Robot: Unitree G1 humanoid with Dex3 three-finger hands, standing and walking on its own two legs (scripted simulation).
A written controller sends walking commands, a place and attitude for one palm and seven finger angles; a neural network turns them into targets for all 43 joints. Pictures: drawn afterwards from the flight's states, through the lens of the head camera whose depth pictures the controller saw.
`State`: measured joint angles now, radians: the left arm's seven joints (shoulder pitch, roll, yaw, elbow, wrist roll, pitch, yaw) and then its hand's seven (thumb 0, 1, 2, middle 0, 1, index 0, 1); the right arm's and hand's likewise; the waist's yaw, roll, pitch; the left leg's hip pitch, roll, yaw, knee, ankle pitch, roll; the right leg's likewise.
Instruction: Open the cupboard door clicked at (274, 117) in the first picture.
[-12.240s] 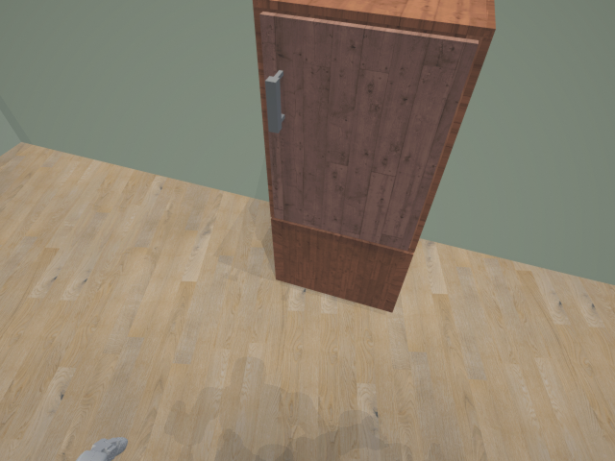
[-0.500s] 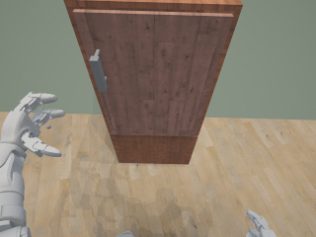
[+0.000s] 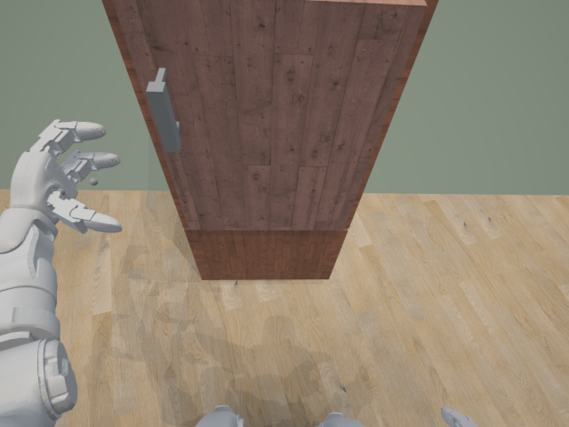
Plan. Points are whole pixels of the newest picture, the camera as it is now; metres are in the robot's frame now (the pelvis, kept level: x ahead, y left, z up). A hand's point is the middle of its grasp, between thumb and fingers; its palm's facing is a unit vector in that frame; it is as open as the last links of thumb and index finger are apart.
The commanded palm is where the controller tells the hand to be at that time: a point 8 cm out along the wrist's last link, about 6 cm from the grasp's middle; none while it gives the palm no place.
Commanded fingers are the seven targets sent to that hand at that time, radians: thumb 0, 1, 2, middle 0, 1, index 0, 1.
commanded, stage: move the hooked fingers beside the handle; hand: left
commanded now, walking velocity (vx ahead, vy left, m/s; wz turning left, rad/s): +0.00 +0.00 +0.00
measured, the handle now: (167, 111) +0.59 +0.20 +0.08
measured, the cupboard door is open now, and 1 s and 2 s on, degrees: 0 0 0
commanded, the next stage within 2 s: none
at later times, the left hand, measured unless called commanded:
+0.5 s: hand (115, 139) +0.50 +0.26 +0.09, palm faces +0.01 -1.00 +0.00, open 14.0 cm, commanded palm +0.48 +0.31 +0.09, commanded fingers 0.00 -0.50 0.30 -0.30 -1.20 -0.30 -1.20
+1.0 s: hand (121, 130) +0.53 +0.26 +0.08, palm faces -0.01 -1.00 +0.00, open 14.0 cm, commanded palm +0.51 +0.30 +0.08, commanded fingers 0.00 -0.50 0.30 -0.30 -1.20 -0.30 -1.20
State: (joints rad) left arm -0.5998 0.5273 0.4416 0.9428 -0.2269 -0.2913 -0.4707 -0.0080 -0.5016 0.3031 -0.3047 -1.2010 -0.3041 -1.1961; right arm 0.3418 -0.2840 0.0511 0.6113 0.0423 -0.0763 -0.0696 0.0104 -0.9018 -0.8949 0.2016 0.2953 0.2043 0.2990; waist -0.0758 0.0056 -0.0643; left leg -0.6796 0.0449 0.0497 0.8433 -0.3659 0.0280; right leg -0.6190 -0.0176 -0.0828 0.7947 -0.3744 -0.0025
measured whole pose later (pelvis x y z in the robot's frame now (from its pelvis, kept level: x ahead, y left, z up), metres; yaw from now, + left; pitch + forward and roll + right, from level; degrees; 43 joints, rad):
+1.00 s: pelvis +0.02 +0.01 -0.01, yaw -3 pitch +21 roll -4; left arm -0.92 0.73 0.52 1.20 -0.10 -0.28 -0.46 -0.01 -0.50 0.30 -0.30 -1.20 -0.30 -1.20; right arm 0.45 -0.29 0.06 0.59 0.01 0.10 -0.03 0.00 -0.90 -0.89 0.20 0.30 0.20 0.30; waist -0.18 0.01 -0.08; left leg -0.89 0.08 0.05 0.94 -0.43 0.03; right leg -0.81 0.02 -0.07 0.84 -0.39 0.00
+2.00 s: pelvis +0.01 +0.00 -0.02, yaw -2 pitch +21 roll -4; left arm -0.92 0.77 0.53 1.23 -0.11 -0.30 -0.46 -0.01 -0.50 0.30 -0.30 -1.20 -0.30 -1.20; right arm 0.44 -0.29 0.07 0.59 0.01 0.10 -0.04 0.00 -0.90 -0.89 0.20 0.30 0.20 0.30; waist -0.19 0.01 -0.08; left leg -0.91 0.09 0.03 0.97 -0.43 0.03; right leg -0.83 0.02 -0.08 0.86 -0.40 0.00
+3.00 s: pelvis +0.01 +0.00 -0.02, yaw -2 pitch +20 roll -4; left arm -0.95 0.64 0.45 1.20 -0.09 -0.32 -0.33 -0.01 -0.50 0.30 -0.30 -1.20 -0.30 -1.20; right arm 0.42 -0.28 0.05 0.61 0.01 0.09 -0.02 0.00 -0.90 -0.89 0.20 0.30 0.20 0.30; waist -0.19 0.02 -0.08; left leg -0.90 0.08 0.03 0.96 -0.42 0.02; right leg -0.82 0.02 -0.09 0.87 -0.41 -0.01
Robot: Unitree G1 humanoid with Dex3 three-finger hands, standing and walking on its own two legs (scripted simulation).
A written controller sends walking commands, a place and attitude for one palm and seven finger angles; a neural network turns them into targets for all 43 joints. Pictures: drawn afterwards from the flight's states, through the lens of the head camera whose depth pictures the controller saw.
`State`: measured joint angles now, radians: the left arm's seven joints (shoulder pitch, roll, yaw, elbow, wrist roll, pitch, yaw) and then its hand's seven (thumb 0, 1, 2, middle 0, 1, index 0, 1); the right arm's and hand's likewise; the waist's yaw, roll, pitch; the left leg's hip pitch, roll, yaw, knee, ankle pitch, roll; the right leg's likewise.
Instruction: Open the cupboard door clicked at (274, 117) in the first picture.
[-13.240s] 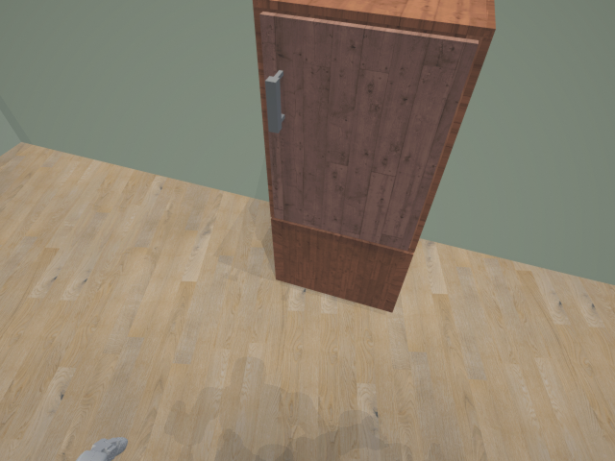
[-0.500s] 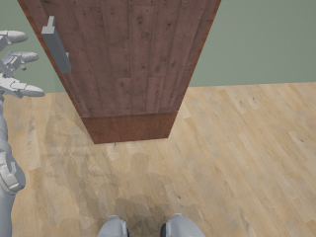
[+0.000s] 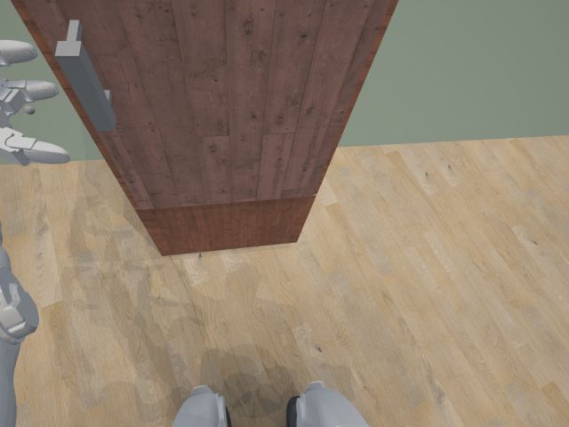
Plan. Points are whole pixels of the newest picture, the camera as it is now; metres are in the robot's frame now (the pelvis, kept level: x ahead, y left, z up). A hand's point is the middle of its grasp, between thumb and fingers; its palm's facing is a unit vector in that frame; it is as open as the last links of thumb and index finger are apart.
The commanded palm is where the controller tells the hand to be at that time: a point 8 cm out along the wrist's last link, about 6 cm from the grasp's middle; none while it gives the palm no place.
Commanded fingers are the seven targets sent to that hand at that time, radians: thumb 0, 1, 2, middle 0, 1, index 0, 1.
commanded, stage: move the hooked fingers beside the handle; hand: left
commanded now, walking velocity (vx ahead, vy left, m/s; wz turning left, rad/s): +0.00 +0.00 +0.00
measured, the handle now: (91, 78) +0.56 +0.22 +0.09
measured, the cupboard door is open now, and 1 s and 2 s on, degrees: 0 0 0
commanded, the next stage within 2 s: slide the fingers in behind the handle in 1.34 s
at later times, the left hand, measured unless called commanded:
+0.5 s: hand (28, 110) +0.49 +0.27 +0.10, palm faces +0.05 -1.00 +0.00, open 14.0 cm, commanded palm +0.48 +0.31 +0.09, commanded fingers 0.00 -0.50 0.30 -0.30 -1.20 -0.30 -1.20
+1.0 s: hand (15, 116) +0.49 +0.29 +0.10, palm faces +0.07 -1.00 -0.01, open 14.0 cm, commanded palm +0.47 +0.32 +0.09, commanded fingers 0.00 -0.50 0.30 -0.30 -1.20 -0.30 -1.20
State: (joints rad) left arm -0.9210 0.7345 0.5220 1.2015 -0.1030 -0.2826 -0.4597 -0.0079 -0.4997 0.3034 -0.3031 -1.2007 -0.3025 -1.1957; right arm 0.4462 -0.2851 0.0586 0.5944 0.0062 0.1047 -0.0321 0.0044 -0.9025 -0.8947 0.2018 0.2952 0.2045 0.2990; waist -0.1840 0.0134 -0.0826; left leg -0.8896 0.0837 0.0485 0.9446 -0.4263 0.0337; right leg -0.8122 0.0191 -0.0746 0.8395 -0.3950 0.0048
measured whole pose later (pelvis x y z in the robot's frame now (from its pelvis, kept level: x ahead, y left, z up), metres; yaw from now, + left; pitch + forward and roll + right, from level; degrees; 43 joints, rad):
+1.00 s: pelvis -0.01 +0.00 +0.00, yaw +0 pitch +21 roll -4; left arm -0.92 0.77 0.53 1.23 -0.11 -0.30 -0.46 -0.01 -0.50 0.30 -0.30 -1.20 -0.30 -1.20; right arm 0.44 -0.29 0.07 0.59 0.01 0.10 -0.04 0.00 -0.90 -0.89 0.20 0.30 0.20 0.30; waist -0.19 0.01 -0.08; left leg -0.91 0.09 0.03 0.97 -0.43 0.03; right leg -0.83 0.02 -0.08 0.86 -0.40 0.00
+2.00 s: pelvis -0.01 -0.01 +0.00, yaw +1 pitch +20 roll -4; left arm -0.95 0.64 0.45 1.20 -0.09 -0.32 -0.33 -0.01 -0.50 0.30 -0.30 -1.20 -0.30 -1.20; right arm 0.42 -0.28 0.05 0.61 0.01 0.09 -0.02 0.00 -0.90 -0.89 0.20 0.30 0.20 0.30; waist -0.19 0.02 -0.08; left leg -0.90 0.08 0.03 0.96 -0.42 0.02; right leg -0.82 0.02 -0.09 0.87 -0.41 -0.01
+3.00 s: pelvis -0.01 -0.01 +0.00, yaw +1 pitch +19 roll -3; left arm -0.94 0.52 0.39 1.19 -0.09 -0.36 -0.21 -0.01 -0.50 0.30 -0.30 -1.20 -0.29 -1.20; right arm 0.41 -0.27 0.03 0.64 0.00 0.06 0.00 0.00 -0.90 -0.89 0.20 0.29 0.20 0.30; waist -0.17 0.03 -0.09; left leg -0.87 0.07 0.03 0.95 -0.41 0.02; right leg -0.81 0.01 -0.08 0.89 -0.41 -0.01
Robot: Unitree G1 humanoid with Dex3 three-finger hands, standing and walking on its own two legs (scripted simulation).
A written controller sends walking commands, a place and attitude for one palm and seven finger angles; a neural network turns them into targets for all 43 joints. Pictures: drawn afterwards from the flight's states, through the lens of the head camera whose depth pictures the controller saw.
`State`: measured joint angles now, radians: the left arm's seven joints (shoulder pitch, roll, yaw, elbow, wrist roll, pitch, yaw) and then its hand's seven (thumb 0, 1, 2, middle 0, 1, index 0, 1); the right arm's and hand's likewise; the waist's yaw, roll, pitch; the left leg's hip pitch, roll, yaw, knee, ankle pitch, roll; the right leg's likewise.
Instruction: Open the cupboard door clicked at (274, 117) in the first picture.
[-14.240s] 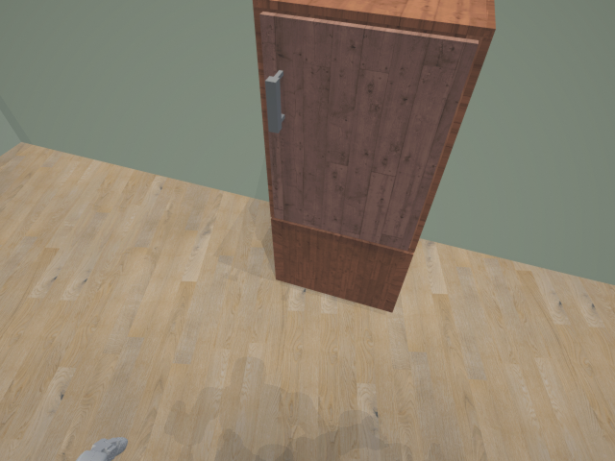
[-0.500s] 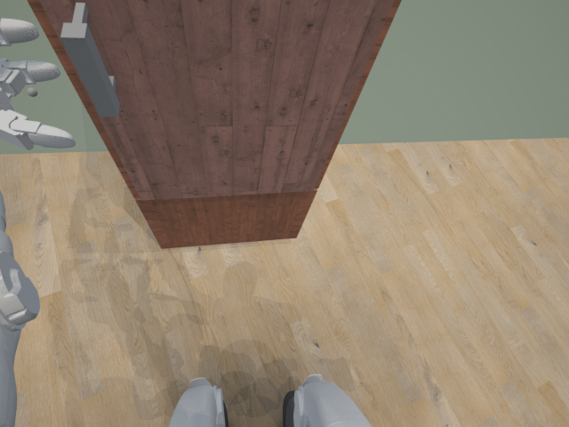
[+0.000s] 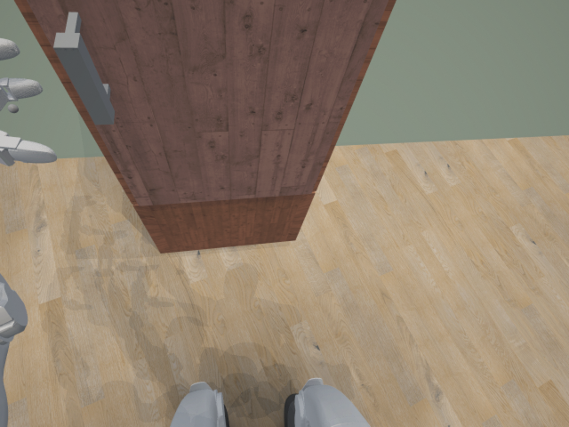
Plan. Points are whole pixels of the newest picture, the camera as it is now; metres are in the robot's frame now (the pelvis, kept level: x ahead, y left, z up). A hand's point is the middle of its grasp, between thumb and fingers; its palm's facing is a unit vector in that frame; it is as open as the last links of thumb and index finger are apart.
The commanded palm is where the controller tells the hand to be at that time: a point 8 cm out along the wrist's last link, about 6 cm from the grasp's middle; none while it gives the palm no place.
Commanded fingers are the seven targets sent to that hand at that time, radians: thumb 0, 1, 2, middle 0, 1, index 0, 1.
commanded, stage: move the hooked fingers beside the handle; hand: left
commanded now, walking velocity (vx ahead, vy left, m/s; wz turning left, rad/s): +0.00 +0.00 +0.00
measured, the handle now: (90, 71) +0.56 +0.22 +0.10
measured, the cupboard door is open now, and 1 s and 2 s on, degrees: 0 0 0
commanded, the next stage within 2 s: slide the fingers in behind the handle in 0.34 s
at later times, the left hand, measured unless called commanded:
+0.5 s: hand (33, 101) +0.51 +0.27 +0.10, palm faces +0.05 -1.00 -0.03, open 14.0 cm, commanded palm +0.49 +0.31 +0.10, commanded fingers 0.00 -0.50 0.30 -0.30 -1.20 -0.30 -1.20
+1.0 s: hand (71, 99) +0.51 +0.23 +0.10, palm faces +0.05 -1.00 -0.01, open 14.0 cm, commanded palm +0.49 +0.27 +0.10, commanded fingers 0.00 -0.50 0.30 -0.30 -1.20 -0.30 -1.20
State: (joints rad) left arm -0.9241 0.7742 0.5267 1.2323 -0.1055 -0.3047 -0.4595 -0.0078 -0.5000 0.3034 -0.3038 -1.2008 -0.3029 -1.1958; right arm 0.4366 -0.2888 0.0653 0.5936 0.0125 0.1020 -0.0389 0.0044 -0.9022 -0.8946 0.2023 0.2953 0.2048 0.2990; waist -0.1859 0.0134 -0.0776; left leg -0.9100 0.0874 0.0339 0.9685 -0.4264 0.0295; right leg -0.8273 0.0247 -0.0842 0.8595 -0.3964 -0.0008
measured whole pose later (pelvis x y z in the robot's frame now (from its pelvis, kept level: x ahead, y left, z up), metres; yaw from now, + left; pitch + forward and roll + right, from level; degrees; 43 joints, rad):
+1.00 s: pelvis +0.00 -0.01 +0.00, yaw +1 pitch +20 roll -4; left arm -0.95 0.64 0.45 1.20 -0.09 -0.32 -0.33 -0.01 -0.50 0.30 -0.30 -1.20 -0.30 -1.20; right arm 0.42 -0.28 0.05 0.61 0.01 0.09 -0.02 0.00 -0.90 -0.89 0.20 0.30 0.20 0.30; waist -0.19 0.02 -0.08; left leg -0.90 0.08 0.03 0.96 -0.42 0.02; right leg -0.82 0.02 -0.09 0.87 -0.41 -0.01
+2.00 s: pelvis +0.00 -0.01 +0.00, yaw +1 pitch +19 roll -3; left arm -0.94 0.52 0.39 1.19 -0.09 -0.36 -0.21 -0.01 -0.50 0.30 -0.30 -1.20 -0.29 -1.20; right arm 0.41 -0.27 0.03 0.64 0.00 0.06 0.00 0.00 -0.90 -0.89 0.20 0.29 0.20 0.30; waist -0.17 0.03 -0.09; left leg -0.87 0.07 0.03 0.95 -0.41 0.02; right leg -0.81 0.01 -0.08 0.89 -0.41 -0.01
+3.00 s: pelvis +0.00 -0.01 +0.00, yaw +1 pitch +19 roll -3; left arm -0.94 0.51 0.39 1.19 -0.09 -0.36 -0.20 0.01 0.69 0.80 -0.35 -1.35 -0.34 -1.34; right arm 0.41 -0.27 0.04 0.65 0.00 0.06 0.00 0.00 -0.90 -0.89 0.20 0.30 0.20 0.30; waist -0.17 0.03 -0.10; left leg -0.87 0.07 0.03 0.96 -0.42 0.02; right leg -0.81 0.01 -0.08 0.89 -0.41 -0.01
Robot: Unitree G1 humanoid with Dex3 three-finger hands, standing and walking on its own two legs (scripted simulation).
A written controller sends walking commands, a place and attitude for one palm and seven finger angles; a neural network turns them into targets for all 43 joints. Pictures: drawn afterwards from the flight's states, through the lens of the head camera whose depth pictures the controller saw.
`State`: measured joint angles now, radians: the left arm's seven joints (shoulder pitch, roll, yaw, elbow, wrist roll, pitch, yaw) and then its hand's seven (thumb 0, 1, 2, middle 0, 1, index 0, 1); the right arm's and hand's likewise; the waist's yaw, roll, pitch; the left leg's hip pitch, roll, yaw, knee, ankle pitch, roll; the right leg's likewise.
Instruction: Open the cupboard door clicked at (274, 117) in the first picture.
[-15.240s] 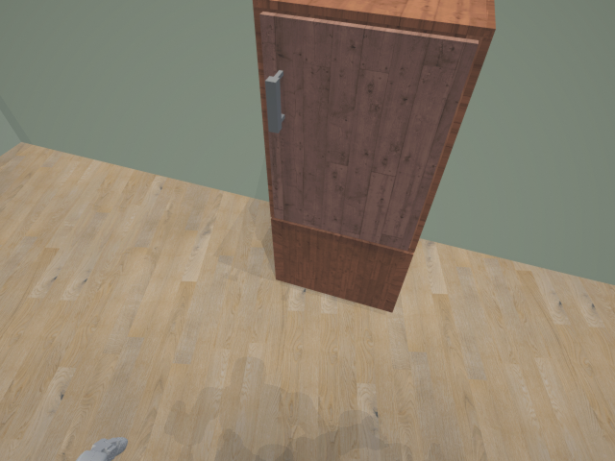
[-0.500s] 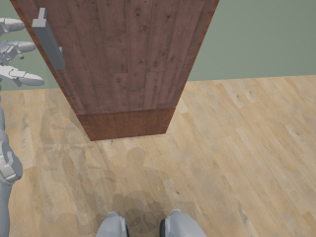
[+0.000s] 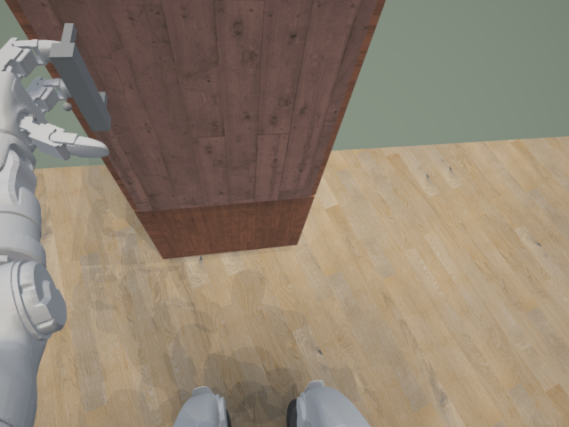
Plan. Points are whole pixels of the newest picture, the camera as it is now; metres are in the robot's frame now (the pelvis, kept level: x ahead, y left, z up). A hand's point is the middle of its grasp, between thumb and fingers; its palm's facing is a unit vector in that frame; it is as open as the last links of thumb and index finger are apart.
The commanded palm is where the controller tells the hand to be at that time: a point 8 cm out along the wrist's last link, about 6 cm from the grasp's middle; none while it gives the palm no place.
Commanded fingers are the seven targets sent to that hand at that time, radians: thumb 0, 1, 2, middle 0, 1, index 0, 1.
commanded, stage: slide the fingers in behind the handle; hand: left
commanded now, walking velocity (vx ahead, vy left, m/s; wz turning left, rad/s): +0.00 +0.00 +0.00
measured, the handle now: (86, 80) +0.57 +0.22 +0.10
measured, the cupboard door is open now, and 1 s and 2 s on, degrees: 0 0 1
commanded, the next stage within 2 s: close the thumb around the handle in 1.04 s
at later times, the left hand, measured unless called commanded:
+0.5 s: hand (94, 109) +0.51 +0.20 +0.10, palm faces +0.03 -1.00 +0.00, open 14.0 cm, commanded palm +0.49 +0.25 +0.09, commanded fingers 0.00 -0.50 0.30 -0.30 -1.20 -0.30 -1.20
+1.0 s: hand (99, 112) +0.51 +0.19 +0.10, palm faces +0.05 -1.00 -0.01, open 14.0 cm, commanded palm +0.48 +0.24 +0.09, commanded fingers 0.00 -0.50 0.30 -0.30 -1.20 -0.30 -1.20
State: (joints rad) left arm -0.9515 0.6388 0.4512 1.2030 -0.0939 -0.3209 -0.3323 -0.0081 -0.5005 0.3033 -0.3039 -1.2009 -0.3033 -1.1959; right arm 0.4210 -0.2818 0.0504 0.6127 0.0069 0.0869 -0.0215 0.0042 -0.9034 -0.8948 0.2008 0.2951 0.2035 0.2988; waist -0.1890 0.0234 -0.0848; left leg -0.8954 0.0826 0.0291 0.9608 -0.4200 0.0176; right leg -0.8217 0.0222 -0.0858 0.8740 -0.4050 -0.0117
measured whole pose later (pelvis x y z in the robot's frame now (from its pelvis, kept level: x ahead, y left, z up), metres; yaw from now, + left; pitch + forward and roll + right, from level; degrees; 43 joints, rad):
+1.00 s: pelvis +0.00 +0.00 +0.00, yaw +1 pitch +19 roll -3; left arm -0.94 0.52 0.39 1.19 -0.09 -0.36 -0.21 -0.01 -0.50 0.30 -0.30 -1.20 -0.29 -1.20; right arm 0.41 -0.27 0.03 0.64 0.00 0.06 0.00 0.00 -0.90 -0.89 0.20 0.29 0.20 0.30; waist -0.17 0.03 -0.09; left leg -0.87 0.07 0.03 0.95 -0.41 0.02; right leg -0.81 0.01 -0.08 0.89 -0.41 -0.01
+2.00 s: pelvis +0.00 +0.00 +0.00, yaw +1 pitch +19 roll -3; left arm -0.94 0.51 0.39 1.19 -0.09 -0.36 -0.20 0.01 0.69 0.80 -0.35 -1.35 -0.34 -1.34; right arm 0.41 -0.27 0.04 0.65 0.00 0.06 0.00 0.00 -0.90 -0.89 0.20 0.30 0.20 0.30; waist -0.17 0.03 -0.10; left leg -0.87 0.07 0.03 0.96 -0.42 0.02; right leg -0.81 0.01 -0.08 0.89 -0.41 -0.01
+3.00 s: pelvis +0.00 -0.04 +0.02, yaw +4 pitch +6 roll +0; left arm 0.05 -0.11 -0.18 0.11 0.07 -0.15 0.56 0.00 0.67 0.75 -0.30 -1.33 -0.32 -1.32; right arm 0.22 -0.20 0.01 0.57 -0.05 0.06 0.02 0.01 -0.90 -0.90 0.20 0.29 0.20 0.30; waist -0.01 0.04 -0.10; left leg -0.52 0.04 0.00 0.79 -0.37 -0.03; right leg -0.48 0.00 -0.11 0.81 -0.43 -0.06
